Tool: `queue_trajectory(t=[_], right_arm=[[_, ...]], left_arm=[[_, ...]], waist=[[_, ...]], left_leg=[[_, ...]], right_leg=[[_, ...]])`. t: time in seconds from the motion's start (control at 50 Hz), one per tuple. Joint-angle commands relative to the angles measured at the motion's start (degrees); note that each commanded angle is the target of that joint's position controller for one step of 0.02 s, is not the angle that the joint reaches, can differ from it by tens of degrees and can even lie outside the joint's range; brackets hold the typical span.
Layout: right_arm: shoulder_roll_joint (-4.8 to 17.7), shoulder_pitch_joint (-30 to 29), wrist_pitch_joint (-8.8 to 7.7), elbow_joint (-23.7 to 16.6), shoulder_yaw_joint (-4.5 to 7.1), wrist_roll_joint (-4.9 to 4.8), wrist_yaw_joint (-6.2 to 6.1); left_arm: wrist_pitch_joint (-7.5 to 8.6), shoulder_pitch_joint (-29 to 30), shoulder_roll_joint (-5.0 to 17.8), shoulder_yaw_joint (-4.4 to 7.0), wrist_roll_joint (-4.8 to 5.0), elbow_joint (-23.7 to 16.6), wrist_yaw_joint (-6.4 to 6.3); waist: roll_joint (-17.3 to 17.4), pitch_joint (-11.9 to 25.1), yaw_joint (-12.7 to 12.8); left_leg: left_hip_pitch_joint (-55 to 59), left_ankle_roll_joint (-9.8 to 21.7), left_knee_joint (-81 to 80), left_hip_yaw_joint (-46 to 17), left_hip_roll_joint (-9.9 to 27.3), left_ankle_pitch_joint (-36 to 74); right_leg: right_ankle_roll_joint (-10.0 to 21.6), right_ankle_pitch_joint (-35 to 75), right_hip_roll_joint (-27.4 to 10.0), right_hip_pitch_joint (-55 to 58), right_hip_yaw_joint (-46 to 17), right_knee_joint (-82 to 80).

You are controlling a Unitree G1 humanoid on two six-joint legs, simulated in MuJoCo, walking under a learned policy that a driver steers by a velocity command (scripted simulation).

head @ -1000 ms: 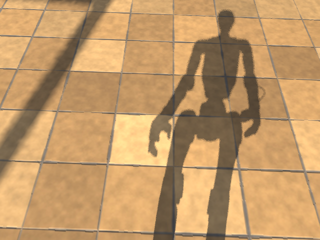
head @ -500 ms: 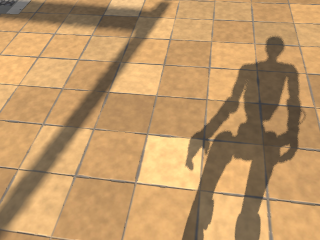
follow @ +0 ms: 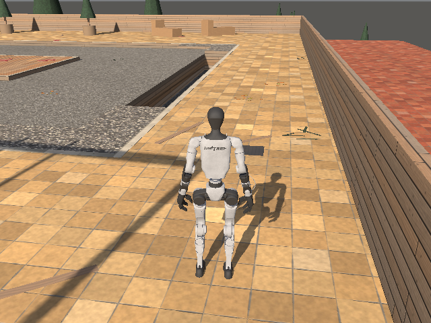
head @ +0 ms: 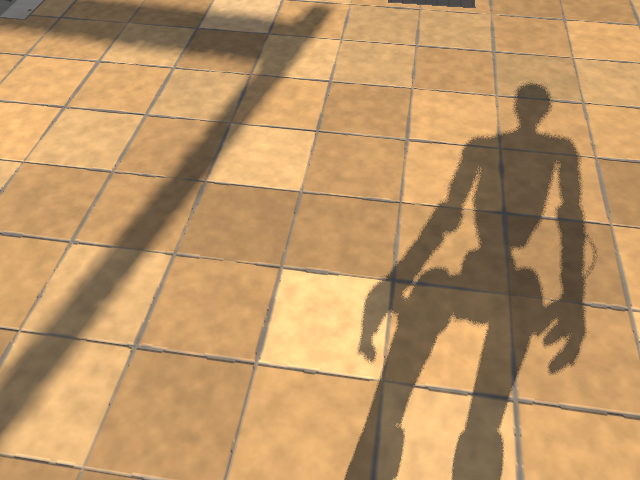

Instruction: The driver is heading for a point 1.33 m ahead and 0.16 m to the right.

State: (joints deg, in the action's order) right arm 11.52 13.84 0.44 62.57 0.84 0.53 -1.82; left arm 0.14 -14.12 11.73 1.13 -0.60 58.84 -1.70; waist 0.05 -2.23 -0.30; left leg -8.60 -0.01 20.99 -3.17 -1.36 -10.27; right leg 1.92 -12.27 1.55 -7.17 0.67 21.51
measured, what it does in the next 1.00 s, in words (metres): walks ahead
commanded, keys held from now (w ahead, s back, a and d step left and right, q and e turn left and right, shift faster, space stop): no key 0.42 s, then w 0.58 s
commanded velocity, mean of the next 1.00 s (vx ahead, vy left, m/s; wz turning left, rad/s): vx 0.18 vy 0.00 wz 0.00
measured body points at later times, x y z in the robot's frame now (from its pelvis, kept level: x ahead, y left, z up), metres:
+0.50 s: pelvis +0.00 +0.00 +0.00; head +0.00 +0.00 +0.45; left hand -0.01 +0.23 -0.16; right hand -0.01 -0.23 -0.16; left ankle +0.01 +0.12 -0.74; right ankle -0.01 -0.10 -0.75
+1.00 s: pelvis +0.16 +0.04 +0.00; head +0.18 +0.06 +0.45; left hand +0.29 +0.28 -0.15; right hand +0.05 -0.17 -0.14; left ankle +0.04 +0.11 -0.75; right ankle +0.26 -0.08 -0.69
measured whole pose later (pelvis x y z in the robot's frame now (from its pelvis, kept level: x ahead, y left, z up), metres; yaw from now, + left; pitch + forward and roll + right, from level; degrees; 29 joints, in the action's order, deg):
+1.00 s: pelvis +0.16 +0.04 +0.00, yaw +0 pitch +2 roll +0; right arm 7.6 30.6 -5.6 64.6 0.3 1.0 -0.8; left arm 2.1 -6.5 12.2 2.7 -1.8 55.9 2.1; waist -1.7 -0.1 -2.4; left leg 3.9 4.3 10.5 1.7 -3.5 -16.1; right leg 2.5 -8.9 -3.2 -36.1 3.7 51.9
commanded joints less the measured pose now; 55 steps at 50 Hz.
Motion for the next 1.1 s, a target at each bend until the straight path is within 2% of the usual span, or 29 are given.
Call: queue_trajectory(t=[0.02,0.42,0.44,0.48,0.5,0.52,0.54,0.56,0.58,0.62,0.66,0.68,0.7,0.72,0.74,0.76,0.78,0.8,0.82,0.86,0.9,0.98,1.04,1.08,1.1], right_arm=[[5.2,1.5,-0.45,-0.3,0.54,0.02,-0.19],[2.5,4.6,-0.56,3.5,-0.72,-0.06,-0.43],[2.2,5.2,-0.51,3.6,-0.82,-0.01,-0.43],[2.9,5.1,-0.22,3.0,-0.38,0.24,-0.34],[3.1,4.5,-0.05,2.2,-0.19,0.65,-0.11],[2.4,3.1,-0.05,1.1,-0.22,1.08,0.21],[0.7,2.0,-0.36,0.0,-0.53,1.45,0.6],[-0.1,1.1,-0.91,-1.0,-0.72,1.94,0.96],[0.6,0.3,-1.52,-1.9,-0.5,1.87,1.24],[1.3,0.9,-2.64,-2.9,-0.06,1.47,1.9],[0.2,4.6,-3.46,-2.5,0.08,0.88,2.24],[-0.6,9.2,-3.75,-0.9,0.17,0.57,2.09],[0.0,13.9,-3.88,1.1,0.61,0.55,1.71],[2.9,19.3,-4.36,2.1,1.37,1.19,1.12],[9.0,25.3,-4.54,2.4,2.72,0.82,0.92],[9.7,23.8,-3.79,3.1,3.1,0.97,0.81],[6.9,17.3,-4.02,0.6,2.44,0.94,1.11],[5.9,13.8,-4.69,-0.8,2.15,0.75,1.41],[4.9,12.3,-5.29,-1.5,1.84,0.53,1.36],[3.0,14.4,-6.19,-0.7,1.17,0.39,1.07],[2.6,17.9,-6.54,0.6,0.82,0.32,0.97],[2.4,19.9,-6.66,1.0,0.2,0.5,0.78],[3.6,20.3,-6.77,1.1,0.27,0.59,0.52],[4.6,19.4,-6.9,1.2,0.49,0.58,0.42],[5.3,18.3,-7.03,1.1,0.65,0.53,0.38]], left_arm=[[0.39,-1.9,4.9,0.63,0.02,-0.4,-0.14],[0.55,-6.1,2.3,-0.6,0.03,4.5,-0.45],[0.51,-6.7,2.2,-0.62,-0.03,4.7,-0.43],[-0.01,-7.4,4.5,0.37,-0.09,4.5,-0.37],[-0.38,-8.0,5.2,0.81,-0.17,4.3,-0.24],[-0.62,-9.8,5.6,1.15,-0.19,4.4,-0.15],[-0.68,-11.8,6.3,1.6,-0.24,5.0,-0.18],[-0.53,-12.5,6.7,2.06,-0.35,5.3,-0.2],[-0.21,-12.1,6.6,2.25,-0.53,5.1,-0.09],[0.68,-9.9,7.0,2.66,-0.87,4.2,0.23],[1.19,-6.2,7.1,2.9,-0.18,3.1,0.42],[1.26,-4.4,6.9,3.0,0.2,2.5,0.55],[1.41,-3.5,5.8,2.89,-0.07,1.9,0.65],[1.96,-2.4,2.9,2.1,-0.39,0.7,0.94],[2.62,-1.7,-1.5,0.89,-0.39,-1.5,1.56],[2.73,-0.9,3.0,1.86,-1.98,-2.5,2.11],[3.02,1.2,4.0,2.09,-2.02,-2.9,2.79],[3.48,0.9,2.8,1.86,-1.52,-2.4,3.33],[3.77,0.0,2.5,1.91,-1.28,-1.8,3.69],[3.42,-0.1,2.7,2.16,-1.64,-1.4,4.07],[2.86,2.3,2.3,2.15,-1.51,-2.5,4.01],[2.49,13.7,1.1,1.3,-1.11,-7.4,3.88],[2.54,18.7,0.7,0.6,-0.45,-9.8,3.83],[2.66,17.9,1.9,0.82,-0.34,-10.4,3.42],[2.83,15.3,2.9,1.22,-0.33,-9.9,3.02]], waist=[[0.1,-1.2,0.2],[0.1,-2.1,0.2],[-0.2,-0.8,0.3],[-2.2,-1.9,0.7],[-3.4,-3.7,1.2],[-5.0,-5.9,2.2],[-7.8,-6.8,2.9],[-9.0,-7.6,3.0],[-7.9,-7.8,2.8],[-6.2,-6.6,1.3],[-6.4,-5.8,-1.6],[-5.8,-5.8,-3.7],[-3.1,-6.0,-5.2],[5.5,-4.8,-7.0],[16.9,-2.2,-7.7],[13.3,-5.8,-5.7],[6.0,-9.4,-2.7],[3.8,-8.9,-1.2],[3.1,-7.5,-0.1],[3.2,-4.9,0.2],[4.2,-3.9,-0.1],[4.9,-5.6,-1.8],[6.3,-6.2,-2.6],[6.7,-5.5,-1.2],[6.7,-4.0,0.4]], left_leg=[[-1.4,1.8,-3.6,-5.0,5.3,3.2],[-2.6,1.8,-2.8,-4.3,5.0,2.5],[-2.3,1.9,-2.9,-4.0,4.4,-1.4],[-5.4,2.9,1.0,-1.8,1.5,-14.3],[-9.1,3.6,3.7,-0.8,0.2,-20.7],[-13.5,3.8,7.3,0.3,-0.8,-22.5],[-16.4,3.5,13.0,3.2,-1.6,-19.1],[-17.3,3.2,18.5,5.1,-0.1,-14.3],[-17.9,3.3,21.5,4.9,1.5,-13.3],[-17.6,3.6,21.6,4.6,2.7,-15.3],[-8.0,4.4,13.2,6.6,1.5,-12.7],[0.9,4.7,6.9,8.3,-0.2,-8.4],[8.2,4.6,2.7,8.1,-1.6,-8.6],[14.9,5.4,-4.8,-4.6,7.0,-16.9],[19.1,9.1,-15.6,-28.6,20.7,-33.6],[12.0,13.1,-17.3,-35.7,24.2,-39.6],[7.6,12.7,-16.8,-30.4,21.8,-35.9],[6.1,11.4,-16.9,-24.2,18.8,-27.7],[6.7,10.2,-17.1,-18.9,16.3,-19.1],[9.4,9.2,-15.7,-11.2,13.3,-4.3],[11.8,9.3,-13.8,-7.2,12.4,8.5],[10.0,10.0,-13.0,-2.8,11.2,22.4],[9.1,9.9,-12.8,-0.8,11.1,28.3],[10.3,9.6,-10.8,0.1,12.3,36.9],[11.3,9.1,-7.3,0.9,12.6,45.3]], right_leg=[[1.3,0.9,-6.2,-2.1,-6.3,-4.9],[1.2,0.5,-6.0,-3.8,-6.3,-4.5],[1.3,-4.2,-5.7,-3.4,-6.4,-5.2],[2.9,-19.7,-4.9,-4.8,-7.6,-5.5],[4.3,-28.2,-5.9,-5.9,-9.9,-6.5],[6.1,-33.9,-8.3,-5.8,-13.9,-8.7],[8.3,-37.6,-12.4,-4.5,-19.3,-11.9],[10.4,-37.3,-16.7,-5.0,-23.7,-14.4],[11.5,-34.3,-18.4,-5.8,-25.2,-15.9],[11.1,-27.9,-17.8,-5.1,-22.4,-15.0],[9.1,-25.0,-14.2,-10.5,-15.9,-12.1],[8.2,-25.2,-11.9,-15.9,-12.9,-8.7],[7.4,-24.5,-9.1,-20.6,-10.2,-3.0],[5.5,-20.8,-4.7,-26.9,-4.4,10.4],[3.4,-18.9,1.5,-35.7,3.9,27.6],[4.2,-18.2,-0.8,-37.9,0.7,36.7],[4.4,-12.1,-3.8,-38.5,-1.3,40.2],[4.0,-7.2,-4.9,-36.9,-1.9,39.8],[3.3,-3.5,-5.7,-35.0,-1.5,38.7],[2.1,0.2,-5.5,-34.1,0.4,38.2],[1.3,1.5,-5.1,-36.1,2.1,37.9],[0.0,4.6,-3.9,-36.0,5.2,28.0],[1.2,6.9,-2.1,-29.7,7.1,17.6],[3.3,6.6,-0.9,-24.3,7.7,13.7],[4.5,5.8,0.4,-20.2,7.9,12.7]])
